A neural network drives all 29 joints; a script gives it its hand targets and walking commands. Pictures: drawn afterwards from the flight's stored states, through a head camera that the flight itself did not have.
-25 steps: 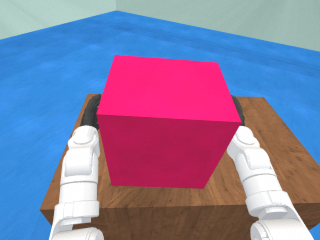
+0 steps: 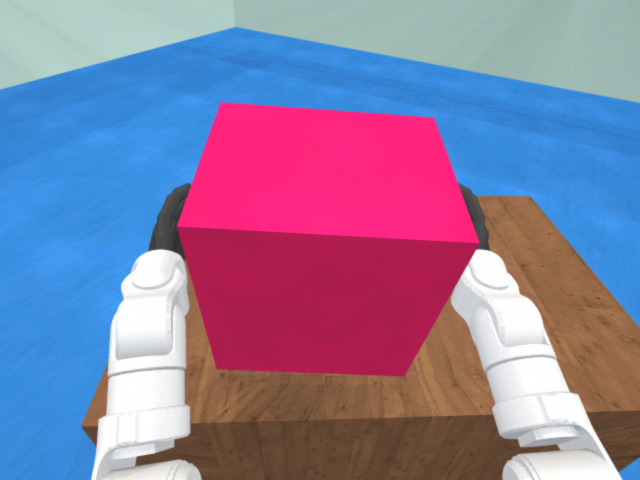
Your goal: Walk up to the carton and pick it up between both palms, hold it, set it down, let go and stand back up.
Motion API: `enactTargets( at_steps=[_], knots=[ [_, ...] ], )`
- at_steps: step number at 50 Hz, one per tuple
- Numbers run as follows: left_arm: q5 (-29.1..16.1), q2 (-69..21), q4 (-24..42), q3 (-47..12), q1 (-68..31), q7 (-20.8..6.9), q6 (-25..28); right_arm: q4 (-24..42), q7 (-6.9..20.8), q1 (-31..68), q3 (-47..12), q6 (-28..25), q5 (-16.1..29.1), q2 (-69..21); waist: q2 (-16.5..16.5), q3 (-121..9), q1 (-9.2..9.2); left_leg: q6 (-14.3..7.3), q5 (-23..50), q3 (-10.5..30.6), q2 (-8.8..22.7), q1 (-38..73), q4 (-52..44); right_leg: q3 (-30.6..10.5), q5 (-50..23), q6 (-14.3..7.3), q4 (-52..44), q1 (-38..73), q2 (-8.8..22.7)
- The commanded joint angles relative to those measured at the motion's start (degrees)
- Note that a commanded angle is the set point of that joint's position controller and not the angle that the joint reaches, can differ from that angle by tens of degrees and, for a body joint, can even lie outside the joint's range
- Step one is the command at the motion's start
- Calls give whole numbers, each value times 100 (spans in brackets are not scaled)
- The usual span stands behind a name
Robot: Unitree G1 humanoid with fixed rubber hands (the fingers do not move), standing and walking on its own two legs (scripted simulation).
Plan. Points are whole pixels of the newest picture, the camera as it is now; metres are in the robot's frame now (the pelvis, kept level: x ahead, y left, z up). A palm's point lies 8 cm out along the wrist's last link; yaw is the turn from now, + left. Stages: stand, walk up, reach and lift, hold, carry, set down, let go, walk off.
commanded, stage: hold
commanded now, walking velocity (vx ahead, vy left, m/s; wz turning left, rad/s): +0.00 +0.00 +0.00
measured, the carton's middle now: (319, 250) +0.39 +0.00 +0.14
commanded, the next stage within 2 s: none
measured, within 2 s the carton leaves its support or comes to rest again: neither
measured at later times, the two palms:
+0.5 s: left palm (156, 252) +0.33 +0.19 +0.19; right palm (470, 244) +0.34 -0.17 +0.19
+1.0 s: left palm (158, 247) +0.34 +0.19 +0.19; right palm (467, 234) +0.35 -0.16 +0.20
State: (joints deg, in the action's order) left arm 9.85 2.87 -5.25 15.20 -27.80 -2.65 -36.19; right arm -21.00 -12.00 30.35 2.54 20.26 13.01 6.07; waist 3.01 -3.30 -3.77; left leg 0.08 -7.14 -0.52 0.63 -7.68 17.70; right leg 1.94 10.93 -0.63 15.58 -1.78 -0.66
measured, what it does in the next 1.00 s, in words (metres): stands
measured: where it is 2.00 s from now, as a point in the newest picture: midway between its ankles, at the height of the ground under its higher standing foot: outside the picture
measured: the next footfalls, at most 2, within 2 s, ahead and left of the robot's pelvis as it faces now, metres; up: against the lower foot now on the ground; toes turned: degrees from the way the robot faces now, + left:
none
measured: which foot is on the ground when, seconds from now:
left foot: down 0.00-1.00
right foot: down 0.00-1.00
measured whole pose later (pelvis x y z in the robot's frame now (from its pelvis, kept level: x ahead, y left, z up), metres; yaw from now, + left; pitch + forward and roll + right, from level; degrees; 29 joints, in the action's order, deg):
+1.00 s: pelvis -0.01 +0.00 +0.00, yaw +0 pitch -4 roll +0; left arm 11.9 3.2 -8.5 16.7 -32.8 -2.4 -40.0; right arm -28.8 -10.0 37.0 4.7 21.3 12.5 6.0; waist 4.6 -4.0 -3.3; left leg 0.2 -6.2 0.0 0.7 -7.3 17.6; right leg 2.0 10.3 -0.8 16.2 -1.8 -0.9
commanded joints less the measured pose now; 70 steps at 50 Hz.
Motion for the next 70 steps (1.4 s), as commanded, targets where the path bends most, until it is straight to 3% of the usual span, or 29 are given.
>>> enactTargets(
  at_steps=[1, 3, 6, 9, 12, 13, 14, 20, 26, 27, 31, 41, 42, 47, 50, 53, 57, 59, 61, 67, 70],
  knots=[
    [-874, -2876, 1383, -3014, -3769, -692, 259, 1955, 826, 4363, -2658, -225, 664, -2909, -548, -2375, -77, 207, 2037, 107, -264, 2108, 301, 73, -2014, 337, -158, -415, -227],
    [-872, -2845, 1519, -3000, -3716, -693, 200, 1938, 859, 4356, -2673, -186, 708, -2896, -504, -2347, -33, 212, 2076, 103, -240, 2079, 270, 87, -1908, 300, -165, -358, -253],
    [-634, -2712, 966, -2658, -3650, -774, 67, 1587, 900, 4464, -2472, -107, 559, -2844, -374, -1766, 52, 85, 1460, 41, -249, 1777, 80, 66, -1422, 309, -277, -449, -173],
    [-746, -2854, 1476, -2863, -3752, -799, -36, 1974, 875, 4649, -2628, -94, 787, -2906, -513, -2138, 25, 171, 1941, 67, -238, 1927, 210, 94, -1802, 289, -190, -212, -225],
    [-906, -3007, 1669, -3102, -4141, -720, 40, 2152, 889, 4886, -2535, -132, 760, -2996, -686, -2421, -77, 219, 1979, 91, -221, 2071, 290, 113, -1650, 271, -195, -401, -239],
    [-881, -2931, 1532, -3062, -4196, -704, 62, 1903, 904, 4748, -2413, -101, 695, -2934, -695, -2319, -157, 231, 1901, 86, -218, 2048, 264, 106, -1566, 267, -203, -451, -237],
    [-835, -2938, 1425, -3005, -4147, -703, 57, 1872, 926, 4763, -2425, -105, 660, -2957, -639, -2287, -91, 201, 1799, 81, -219, 2046, 245, 117, -1491, 274, -196, -457, -236],
    [-675, -2883, 830, -2737, -4341, -775, -17, 1232, 1032, 4933, -2043, -15, 405, -3036, -520, -1723, -90, 40, 538, 36, -197, 1497, -150, 95, -471, 249, -312, -634, -132],
    [-746, -3022, 553, -2633, -4463, -740, 101, 1343, 1097, 5461, -2100, -205, 410, -3146, -356, -2208, 61, -45, 762, 6, -202, 1681, -30, 118, -649, 259, -295, -600, -167],
    [-734, -3019, 486, -2611, -4485, -750, 127, 1249, 1081, 5436, -2058, -219, 377, -3166, -358, -2227, 14, -46, 802, -4, -225, 1667, -10, 97, -780, 282, -281, -591, -156],
    [-659, -2996, 277, -2480, -4731, -743, 147, 816, 1123, 5506, -1889, -226, 275, -3153, -379, -1980, 56, -86, 393, -27, -195, 1537, -145, 115, -210, 262, -344, -790, -142],
    [-766, -3067, 524, -2648, -4642, -681, 206, 1034, 1073, 5452, -2112, -326, 471, -3161, -417, -2412, 0, -12, 1175, 9, -232, 1857, 92, 104, -973, 287, -273, -552, -184],
    [-772, -3057, 616, -2620, -4597, -678, 183, 1201, 1063, 5509, -2207, -328, 541, -3182, -385, -2428, 94, -32, 1172, 15, -233, 1830, 82, 100, -932, 295, -280, -501, -186],
    [-764, -3018, 842, -2736, -4607, -669, 59, 1067, 1026, 5277, -2101, -197, 581, -3067, -574, -2081, -48, 23, 1019, 31, -220, 1760, 24, 87, -757, 265, -303, -608, -152],
    [-736, -2954, 797, -2734, -4513, -702, -38, 1214, 1009, 5361, -2176, -140, 632, -3034, -572, -2057, -10, 32, 1066, 28, -228, 1714, 41, 68, -889, 284, -292, -519, -148],
    [-806, -2956, 1063, -2875, -4368, -699, -50, 1346, 976, 5119, -2229, -84, 696, -2956, -646, -2242, -139, 131, 1506, 83, -206, 1959, 183, 94, -1217, 255, -246, -446, -195],
    [-913, -2955, 1482, -3014, -4274, -671, -30, 1755, 974, 4990, -2379, -58, 841, -2881, -761, -2634, -141, 242, 2004, 130, -220, 2181, 338, 116, -1618, 266, -157, -341, -248],
    [-927, -2917, 1710, -3050, -4072, -653, -47, 1950, 946, 4808, -2537, -17, 913, -2872, -643, -2636, -135, 264, 2377, 152, -213, 2311, 413, 122, -1979, 298, -117, -302, -282],
    [-880, -2833, 1777, -3030, -4016, -655, -126, 1962, 923, 4716, -2538, 60, 946, -2823, -697, -2428, -111, 278, 2286, 162, -214, 2242, 379, 122, -1887, 299, -131, -352, -274],
    [-846, -2708, 1736, -2886, -3736, -778, -274, 2412, 858, 4849, -2686, 141, 991, -2812, -405, -2210, 30, 174, 2127, 119, -242, 2006, 310, 69, -2147, 334, -145, -146, -234],
    [-884, -2696, 1827, -2930, -3945, -778, -235, 2283, 837, 4769, -2674, 207, 963, -2930, -471, -2133, -35, 155, 1902, 99, -251, 1931, 255, 53, -2065, 357, -129, -201, -214]
  ],
)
